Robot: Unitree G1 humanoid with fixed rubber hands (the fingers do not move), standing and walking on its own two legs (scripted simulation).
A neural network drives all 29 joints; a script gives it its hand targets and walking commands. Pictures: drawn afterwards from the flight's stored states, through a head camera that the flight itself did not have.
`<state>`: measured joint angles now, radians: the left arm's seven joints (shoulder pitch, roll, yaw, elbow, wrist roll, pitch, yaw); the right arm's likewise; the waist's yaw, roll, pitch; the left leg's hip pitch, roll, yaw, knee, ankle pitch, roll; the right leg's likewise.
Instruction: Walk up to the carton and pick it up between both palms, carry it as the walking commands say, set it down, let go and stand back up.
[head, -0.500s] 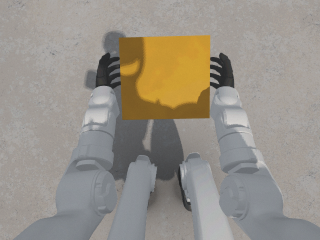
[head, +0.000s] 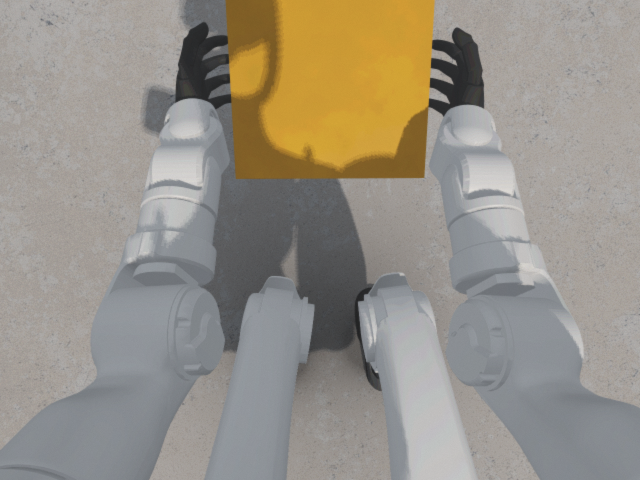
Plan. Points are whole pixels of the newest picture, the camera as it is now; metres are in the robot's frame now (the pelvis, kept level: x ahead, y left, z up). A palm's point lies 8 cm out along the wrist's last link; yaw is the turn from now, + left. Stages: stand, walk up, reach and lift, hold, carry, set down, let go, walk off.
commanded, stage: set down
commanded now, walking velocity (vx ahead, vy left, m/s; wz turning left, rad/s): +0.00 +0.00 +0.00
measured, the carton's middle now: (328, 98) +0.54 +0.00 -0.20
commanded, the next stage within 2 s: none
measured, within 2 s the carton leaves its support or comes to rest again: rests again in 1.80 s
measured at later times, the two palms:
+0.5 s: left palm (229, 116) +0.53 +0.14 -0.24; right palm (433, 118) +0.52 -0.14 -0.23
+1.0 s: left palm (229, 113) +0.54 +0.15 -0.29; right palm (425, 118) +0.54 -0.15 -0.28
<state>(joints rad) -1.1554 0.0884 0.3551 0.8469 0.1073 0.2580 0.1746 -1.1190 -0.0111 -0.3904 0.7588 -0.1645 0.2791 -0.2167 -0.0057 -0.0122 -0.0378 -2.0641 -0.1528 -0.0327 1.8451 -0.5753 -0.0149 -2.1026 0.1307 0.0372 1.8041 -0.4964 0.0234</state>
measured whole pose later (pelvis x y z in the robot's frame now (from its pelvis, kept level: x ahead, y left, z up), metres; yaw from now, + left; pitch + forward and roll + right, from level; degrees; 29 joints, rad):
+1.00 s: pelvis +0.00 +0.00 -0.10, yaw +1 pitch +32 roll -2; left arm -1.53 0.29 0.15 1.01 -0.09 0.25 0.15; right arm -1.47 -0.23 -0.26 0.93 0.02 0.27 -0.18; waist -0.01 0.01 0.52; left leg -2.12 -0.15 0.00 2.24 -0.68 0.00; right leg -2.14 0.10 -0.02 2.20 -0.62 0.02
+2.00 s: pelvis +0.01 +0.00 -0.12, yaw +2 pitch +33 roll -2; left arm -1.51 0.29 0.24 1.09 -0.03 0.16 0.05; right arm -1.47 -0.25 -0.29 1.03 0.01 0.19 -0.06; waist -0.03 0.00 0.47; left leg -2.18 -0.11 0.03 2.32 -0.73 0.03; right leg -2.19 0.07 -0.05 2.29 -0.68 -0.01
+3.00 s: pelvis +0.00 -0.01 -0.12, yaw +2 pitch +32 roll -1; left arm -1.51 0.35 0.11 1.16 -0.13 0.10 0.10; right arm -1.48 -0.30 -0.20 1.14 0.14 0.08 -0.12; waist -0.04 -0.01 0.52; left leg -2.18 -0.07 0.03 2.32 -0.70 0.04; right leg -2.19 0.05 -0.06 2.29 -0.66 -0.03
